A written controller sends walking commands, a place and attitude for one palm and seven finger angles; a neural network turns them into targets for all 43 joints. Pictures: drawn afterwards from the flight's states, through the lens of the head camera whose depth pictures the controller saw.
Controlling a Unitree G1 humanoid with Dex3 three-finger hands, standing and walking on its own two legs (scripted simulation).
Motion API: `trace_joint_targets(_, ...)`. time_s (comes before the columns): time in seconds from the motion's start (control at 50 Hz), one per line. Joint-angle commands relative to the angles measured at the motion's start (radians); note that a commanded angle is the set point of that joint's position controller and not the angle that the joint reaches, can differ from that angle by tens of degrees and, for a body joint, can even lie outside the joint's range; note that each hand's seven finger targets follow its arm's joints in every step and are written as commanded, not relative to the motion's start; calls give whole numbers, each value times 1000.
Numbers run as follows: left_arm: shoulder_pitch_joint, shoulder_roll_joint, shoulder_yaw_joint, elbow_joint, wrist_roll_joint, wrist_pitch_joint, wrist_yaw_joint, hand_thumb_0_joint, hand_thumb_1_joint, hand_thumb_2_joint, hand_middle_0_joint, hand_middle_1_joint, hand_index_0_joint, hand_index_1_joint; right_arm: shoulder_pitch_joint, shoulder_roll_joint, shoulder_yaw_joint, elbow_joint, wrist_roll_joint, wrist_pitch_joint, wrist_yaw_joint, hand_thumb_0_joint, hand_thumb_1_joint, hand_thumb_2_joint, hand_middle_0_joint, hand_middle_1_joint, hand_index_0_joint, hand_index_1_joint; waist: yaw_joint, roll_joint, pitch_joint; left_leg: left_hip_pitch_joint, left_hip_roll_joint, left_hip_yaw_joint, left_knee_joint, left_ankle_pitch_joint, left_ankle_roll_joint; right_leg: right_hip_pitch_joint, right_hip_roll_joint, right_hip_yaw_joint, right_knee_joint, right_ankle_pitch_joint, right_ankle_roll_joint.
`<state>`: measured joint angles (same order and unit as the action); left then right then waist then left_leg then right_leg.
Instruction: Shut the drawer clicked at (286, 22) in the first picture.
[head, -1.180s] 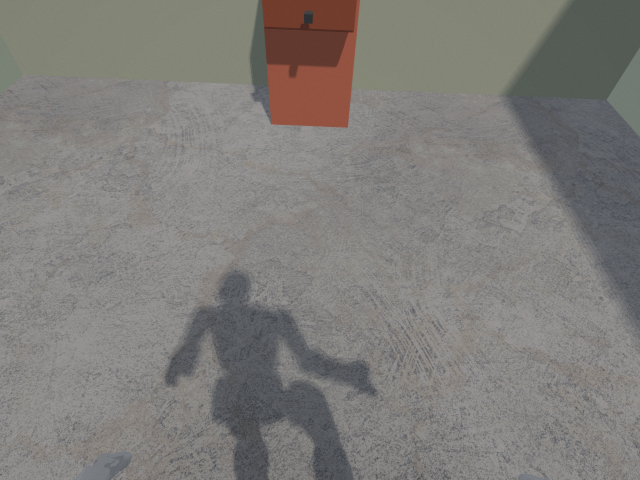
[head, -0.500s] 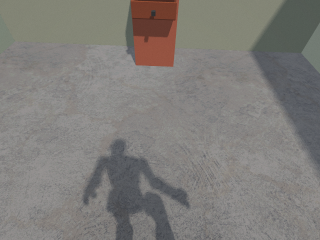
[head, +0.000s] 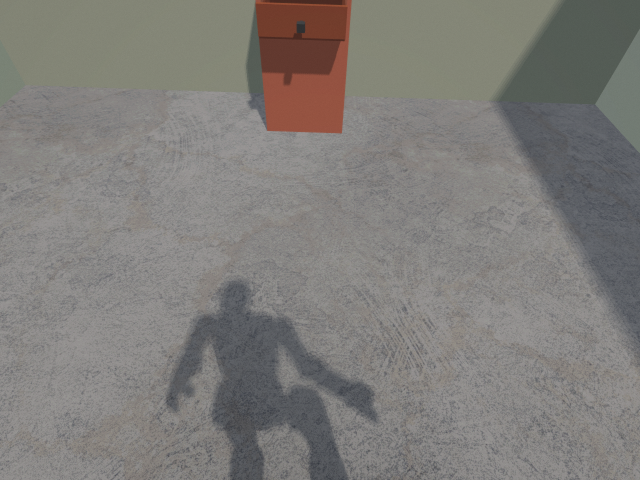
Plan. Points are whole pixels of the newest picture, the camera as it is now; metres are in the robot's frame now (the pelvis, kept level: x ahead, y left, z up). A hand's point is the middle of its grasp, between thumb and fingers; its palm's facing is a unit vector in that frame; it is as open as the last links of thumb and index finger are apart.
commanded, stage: look at it before walking up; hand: left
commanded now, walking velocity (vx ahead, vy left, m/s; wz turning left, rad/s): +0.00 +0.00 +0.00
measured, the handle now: (301, 25) +1.83 +0.18 -0.13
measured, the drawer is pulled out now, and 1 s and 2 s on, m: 0.16 0.16 0.16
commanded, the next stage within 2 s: walk to a spot facing it in 0.56 s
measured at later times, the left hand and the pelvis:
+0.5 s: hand out of the picture +0.08 +0.25 -0.16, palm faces -0.03 -0.94 -0.33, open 7.4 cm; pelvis +0.01 +0.00 +0.00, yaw +0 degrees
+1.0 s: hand out of the picture +0.03 +0.21 -0.20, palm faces +0.05 -0.99 -0.16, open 7.4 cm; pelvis +0.07 +0.02 -0.02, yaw +0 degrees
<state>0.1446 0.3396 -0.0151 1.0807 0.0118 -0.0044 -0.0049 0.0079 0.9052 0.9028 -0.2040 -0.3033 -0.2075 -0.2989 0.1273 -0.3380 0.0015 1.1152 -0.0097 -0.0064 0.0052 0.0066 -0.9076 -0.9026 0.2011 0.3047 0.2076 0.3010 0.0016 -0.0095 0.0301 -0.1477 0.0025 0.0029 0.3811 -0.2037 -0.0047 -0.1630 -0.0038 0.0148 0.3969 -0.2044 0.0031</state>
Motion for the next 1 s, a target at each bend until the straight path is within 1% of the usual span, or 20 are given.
trace_joint_targets(0.0,-43,207,47,-64,-1,-24,16,0,900,900,-200,-300,-200,-300,-55,-205,-37,-64,2,-28,-16,0,-900,-900,200,300,200,300,0,5,-64,16,117,-96,-58,103,34,2,-115,105,-78,92,-35)
trace_joint_targets(0.16,-44,205,47,-57,-1,-20,15,0,900,900,-200,-300,-200,-300,-55,-206,-35,-59,3,-29,-17,0,-900,-900,200,300,200,300,0,21,-48,5,120,-99,-75,89,34,8,-111,98,-79,79,-31)
trace_joint_targets(0.32,-41,204,47,-56,0,-22,15,0,900,900,-200,-300,-200,-300,-58,-208,-36,-60,3,-29,-17,0,-900,-900,200,300,200,300,0,10,-63,26,121,-96,-71,124,34,13,-114,95,-75,117,-31)
trace_joint_targets(0.4,-39,207,47,-55,0,-25,16,0,900,900,-200,-300,-200,-300,-57,-209,-36,-61,4,-30,-18,0,-900,-900,200,300,200,300,0,-1,-84,44,124,-95,-63,176,34,31,-116,92,-67,173,-33)
trace_joint_targets(0.64,-46,208,49,-55,1,-23,16,0,900,900,-200,-300,-200,-300,-69,-208,-35,-62,3,-29,-19,0,-900,-900,200,300,200,300,2,6,-54,36,122,-96,-81,154,32,27,-115,91,-81,151,-30)
trace_joint_targets(0.66,-6,126,33,-36,-2,-14,19,0,900,900,-200,-300,-200,-300,-35,-130,-16,-43,-1,-22,-16,0,-900,-900,200,300,200,300,2,7,-83,46,120,-82,-72,117,23,41,-114,82,-81,103,-18)
trace_joint_targets(0.68,34,79,21,-22,0,-3,20,0,900,900,-200,-300,-200,-300,0,-77,-3,-30,-5,-11,-13,0,-900,-900,200,300,200,300,3,2,-70,37,110,-69,-58,17,15,23,-107,80,-76,-22,-12)
trace_joint_targets(0.7,57,78,23,-16,6,2,17,0,900,900,-200,-300,-200,-300,26,-69,-5,-27,-7,-4,-10,0,-900,-900,200,300,200,300,5,-18,-58,14,101,-65,-45,-103,18,8,-101,94,-82,-157,-17)
trace_joint_targets(0.74,76,92,33,-20,10,10,7,0,900,900,-200,-300,-200,-300,39,-75,-11,-31,-14,2,-6,0,-900,-900,200,300,200,300,9,-30,29,-75,82,-65,-39,-296,25,-47,-100,126,-101,-339,-35)
trace_joint_targets(0.78,109,102,45,-28,13,9,0,0,900,900,-200,-300,-200,-300,48,-66,-15,-43,-17,1,-4,0,-900,-900,200,300,200,300,19,-59,82,-160,59,-47,24,-342,26,-53,-115,173,-119,-419,-61)
trace_joint_targets(0.8,137,110,52,-27,13,6,0,0,900,900,-200,-300,-200,-300,54,-57,-16,-50,-16,-1,-3,0,-900,-900,200,300,200,300,26,-95,92,-207,41,-23,85,-332,23,-26,-137,212,-138,-447,-81)
trace_joint_targets(0.82,165,117,59,-25,10,3,2,0,900,900,-200,-300,-200,-300,58,-41,-17,-59,-16,-6,-4,0,-900,-900,200,300,200,300,32,-128,107,-245,26,17,162,-286,18,-8,-181,266,-171,-464,-110)
trace_joint_targets(0.84,195,123,66,-23,8,-3,4,0,900,900,-200,-300,-200,-300,60,-28,-20,-70,-15,-11,-4,0,-900,-900,200,300,200,300,34,-144,103,-259,27,48,230,-245,15,6,-228,318,-199,-455,-139)
trace_joint_targets(0.86,201,125,72,-26,7,-11,7,0,900,900,-200,-300,-200,-300,70,-21,-22,-77,-13,-18,-3,0,-900,-900,200,300,200,300,26,-154,104,-271,39,55,255,-230,14,17,-254,335,-201,-404,-161)
trace_joint_targets(0.88,206,113,75,-28,7,-19,9,0,900,900,-200,-300,-200,-300,78,-14,-24,-80,-11,-25,-3,0,-900,-900,200,300,200,300,22,-146,103,-261,49,53,249,-227,15,18,-259,325,-179,-319,-173)
trace_joint_targets(0.9,199,106,77,-31,7,-23,10,0,900,900,-200,-300,-200,-300,105,-5,-28,-74,-8,-30,-3,0,-900,-900,200,300,200,300,6,-122,99,-222,57,61,221,-219,18,-1,-256,288,-148,-263,-175)
trace_joint_targets(0.92,178,86,77,-36,7,-24,10,0,900,900,-200,-300,-200,-300,157,11,-28,-61,-5,-37,-3,0,-900,-900,200,300,200,300,-22,-86,91,-119,65,66,135,-193,22,-65,-230,228,-88,-212,-158)
trace_joint_targets(0.94,155,47,73,-45,5,-22,8,0,900,900,-200,-300,-200,-300,246,10,-30,-32,-4,-46,-6,0,-900,-900,200,300,200,300,-59,-2,75,39,78,26,32,-153,36,-169,-151,129,36,-169,-118)
trace_joint_targets(0.96,129,-16,62,-65,-1,-21,0,0,900,900,-200,-300,-200,-300,374,-55,-51,11,-15,-54,-15,0,-900,-900,200,300,200,300,-103,214,56,185,229,-221,-80,-161,103,-339,-18,-17,322,-156,-59)
trace_joint_targets(0.98,51,-50,52,-107,6,-32,2,0,900,900,-200,-300,-200,-300,488,-96,-66,45,-20,-56,-23,0,-900,-900,200,300,200,300,-134,327,95,245,388,-431,-197,-86,163,-521,35,-93,557,-355,-28)
